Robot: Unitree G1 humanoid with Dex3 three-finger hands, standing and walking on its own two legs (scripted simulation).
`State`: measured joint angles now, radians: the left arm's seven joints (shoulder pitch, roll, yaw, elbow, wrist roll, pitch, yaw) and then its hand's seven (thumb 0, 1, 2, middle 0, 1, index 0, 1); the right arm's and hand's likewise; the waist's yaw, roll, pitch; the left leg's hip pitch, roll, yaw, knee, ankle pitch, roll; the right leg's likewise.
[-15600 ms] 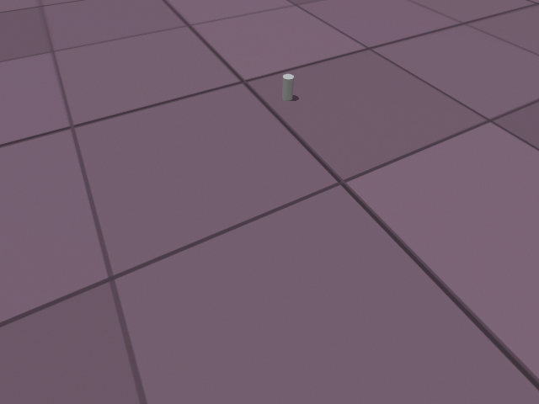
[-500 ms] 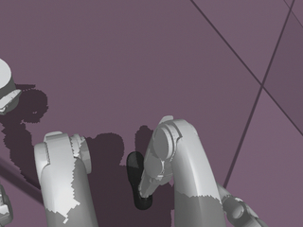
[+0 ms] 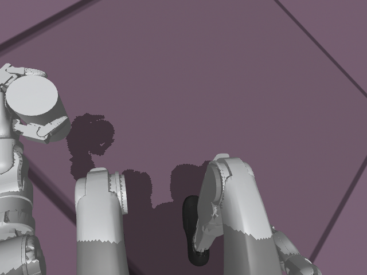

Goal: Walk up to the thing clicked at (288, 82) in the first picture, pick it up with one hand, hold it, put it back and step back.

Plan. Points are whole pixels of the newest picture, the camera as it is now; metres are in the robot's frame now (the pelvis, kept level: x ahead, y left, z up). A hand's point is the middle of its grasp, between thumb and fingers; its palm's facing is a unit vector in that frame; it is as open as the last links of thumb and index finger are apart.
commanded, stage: settle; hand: left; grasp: from the side
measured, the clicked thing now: (44, 113) +0.44 +0.26 -0.11
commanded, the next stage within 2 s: lift in 0.78 s
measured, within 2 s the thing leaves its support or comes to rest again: neither
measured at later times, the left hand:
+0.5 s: hand (38, 98) +0.44 +0.24 -0.03, palm faces +0.18 -0.98 -0.06, open 10.5 cm
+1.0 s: hand (40, 92) +0.44 +0.23 -0.01, palm faces +0.20 -0.98 -0.05, open 10.5 cm
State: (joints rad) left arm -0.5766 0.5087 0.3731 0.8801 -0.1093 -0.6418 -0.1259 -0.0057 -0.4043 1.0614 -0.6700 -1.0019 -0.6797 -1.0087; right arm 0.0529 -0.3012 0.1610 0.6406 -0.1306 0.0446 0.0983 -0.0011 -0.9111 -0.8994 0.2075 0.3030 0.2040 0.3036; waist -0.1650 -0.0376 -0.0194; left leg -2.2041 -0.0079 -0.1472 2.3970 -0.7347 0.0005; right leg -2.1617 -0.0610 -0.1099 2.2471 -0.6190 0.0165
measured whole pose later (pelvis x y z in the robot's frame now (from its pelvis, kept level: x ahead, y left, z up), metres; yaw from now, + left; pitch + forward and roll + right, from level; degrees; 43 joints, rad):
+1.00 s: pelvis +0.00 -0.01 +0.04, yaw +4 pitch +34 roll -4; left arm -0.63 0.39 0.39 0.93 -0.09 -0.60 -0.13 -0.01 -0.43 1.09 -0.67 -1.01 -0.68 -1.02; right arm 0.11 -0.28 0.05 0.69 -0.08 0.00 0.06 0.00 -0.93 -0.91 0.21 0.30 0.20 0.30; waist -0.14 0.00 -0.12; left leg -2.12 -0.01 -0.08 2.24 -0.71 -0.01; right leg -2.12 -0.07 -0.05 2.16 -0.62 0.00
